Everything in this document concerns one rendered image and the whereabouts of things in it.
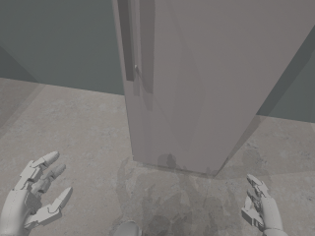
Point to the fridge door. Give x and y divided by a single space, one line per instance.
204 69

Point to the left robot hand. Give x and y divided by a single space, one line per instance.
16 218

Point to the right robot hand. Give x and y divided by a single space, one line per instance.
267 214

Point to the robot left thigh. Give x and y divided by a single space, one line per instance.
128 229

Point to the handle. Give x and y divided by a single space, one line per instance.
126 27

